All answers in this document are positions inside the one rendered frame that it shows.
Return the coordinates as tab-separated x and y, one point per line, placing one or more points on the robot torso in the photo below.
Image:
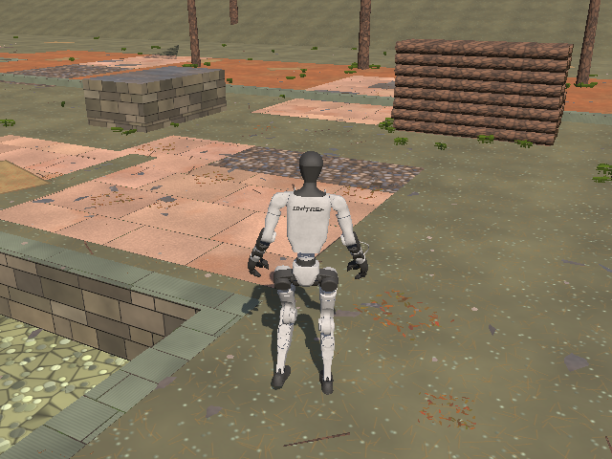
307	228

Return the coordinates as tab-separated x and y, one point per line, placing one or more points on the robot right forearm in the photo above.
356	251

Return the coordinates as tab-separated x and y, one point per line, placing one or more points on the left robot upper arm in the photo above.
278	201

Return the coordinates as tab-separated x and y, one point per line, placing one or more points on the robot left hand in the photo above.
252	264

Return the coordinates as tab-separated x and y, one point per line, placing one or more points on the robot right hand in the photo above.
355	266

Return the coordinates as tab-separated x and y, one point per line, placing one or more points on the right robot upper arm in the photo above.
338	204

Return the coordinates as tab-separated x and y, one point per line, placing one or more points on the right robot foot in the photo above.
327	387

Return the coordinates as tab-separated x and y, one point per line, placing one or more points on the robot left forearm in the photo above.
259	248

